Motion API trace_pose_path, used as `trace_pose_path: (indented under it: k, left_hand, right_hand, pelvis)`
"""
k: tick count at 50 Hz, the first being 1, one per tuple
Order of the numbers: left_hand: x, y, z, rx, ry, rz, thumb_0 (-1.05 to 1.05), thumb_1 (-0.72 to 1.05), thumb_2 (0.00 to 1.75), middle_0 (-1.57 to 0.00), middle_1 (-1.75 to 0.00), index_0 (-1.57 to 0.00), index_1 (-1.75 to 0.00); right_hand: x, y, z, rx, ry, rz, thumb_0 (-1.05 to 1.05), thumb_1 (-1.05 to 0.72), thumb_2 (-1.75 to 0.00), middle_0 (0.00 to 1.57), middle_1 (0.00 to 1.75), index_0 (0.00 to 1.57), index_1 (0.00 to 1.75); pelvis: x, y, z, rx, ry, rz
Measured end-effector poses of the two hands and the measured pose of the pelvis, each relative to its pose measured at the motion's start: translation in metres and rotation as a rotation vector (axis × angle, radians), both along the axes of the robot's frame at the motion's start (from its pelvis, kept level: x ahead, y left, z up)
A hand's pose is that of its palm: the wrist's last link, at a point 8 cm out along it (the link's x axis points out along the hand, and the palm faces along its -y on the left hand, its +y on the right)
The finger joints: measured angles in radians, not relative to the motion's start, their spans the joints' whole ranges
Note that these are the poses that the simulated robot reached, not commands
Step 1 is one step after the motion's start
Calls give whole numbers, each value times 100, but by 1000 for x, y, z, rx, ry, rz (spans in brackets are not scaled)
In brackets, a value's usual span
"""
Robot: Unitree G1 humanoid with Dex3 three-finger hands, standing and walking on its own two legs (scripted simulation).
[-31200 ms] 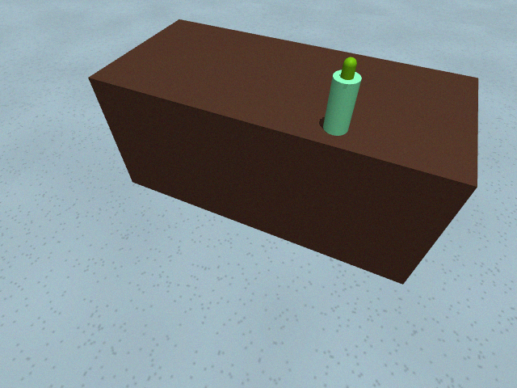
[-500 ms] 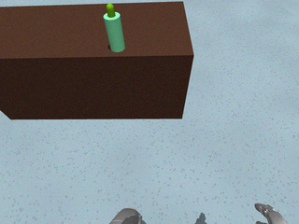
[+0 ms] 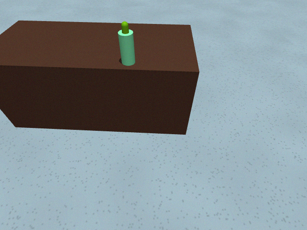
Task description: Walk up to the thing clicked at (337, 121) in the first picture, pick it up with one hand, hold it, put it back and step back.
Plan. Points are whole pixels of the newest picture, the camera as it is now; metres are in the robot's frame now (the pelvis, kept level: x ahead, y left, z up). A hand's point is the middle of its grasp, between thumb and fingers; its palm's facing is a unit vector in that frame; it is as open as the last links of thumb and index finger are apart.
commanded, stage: step back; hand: left
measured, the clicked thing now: (126, 43) +1.06 +0.19 -0.05
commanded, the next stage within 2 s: stand in 0.54 s
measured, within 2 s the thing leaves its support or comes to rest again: neither
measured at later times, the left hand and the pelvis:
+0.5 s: hand out of the picture +0.14 +0.27 -0.15, palm faces +0.02 -0.93 -0.37, open 7.4 cm; pelvis +0.04 +0.01 +0.00, yaw +0 degrees
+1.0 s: hand out of the picture +0.10 +0.24 -0.14, palm faces -0.02 -0.94 -0.33, open 7.4 cm; pelvis +0.01 +0.00 +0.02, yaw +0 degrees
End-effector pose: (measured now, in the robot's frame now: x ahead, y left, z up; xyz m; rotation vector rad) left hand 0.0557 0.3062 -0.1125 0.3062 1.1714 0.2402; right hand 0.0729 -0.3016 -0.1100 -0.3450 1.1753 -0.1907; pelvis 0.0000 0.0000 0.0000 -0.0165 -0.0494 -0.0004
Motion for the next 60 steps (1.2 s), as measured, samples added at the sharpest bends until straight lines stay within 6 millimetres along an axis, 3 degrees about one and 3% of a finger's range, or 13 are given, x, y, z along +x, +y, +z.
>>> trace_pose_path:
  k: [5,12,25,33,42,60]
  left_hand:
    - [6,8,-2,-6,-3,18,1,90,90,-21,-30,-20,-30]
    - [32,14,-4,-11,17,5,1,91,90,-20,-30,-20,-30]
    - [76,7,5,15,-37,-16,1,91,90,-20,-30,-20,-30]
    - [78,-3,9,4,-25,-25,1,91,90,-20,-30,-20,-30]
    - [61,-16,11,-24,-8,-43,1,91,90,-20,-30,-20,-30]
    - [-1,-10,11,-13,66,-27,1,91,90,-20,-30,-20,-30]
  right_hand:
    - [8,-1,0,-21,8,17,0,-91,-90,21,30,20,30]
    - [14,12,2,-4,39,1,0,-91,-90,21,30,20,30]
    - [66,16,-3,25,-34,-2,0,-91,-90,21,30,20,30]
    - [77,15,4,32,-57,5,0,-91,-90,21,30,20,30]
    - [56,8,13,26,-45,-5,0,-91,-90,21,30,20,30]
    - [-26,1,4,38,74,-35,0,-91,-90,21,30,20,30]
  pelvis:
    - [7,10,-2,5,6,28]
    - [24,11,2,17,19,9]
    - [41,7,1,15,18,8]
    - [40,3,8,18,10,6]
    - [22,-1,15,18,-11,2]
    - [-8,-4,17,18,-11,1]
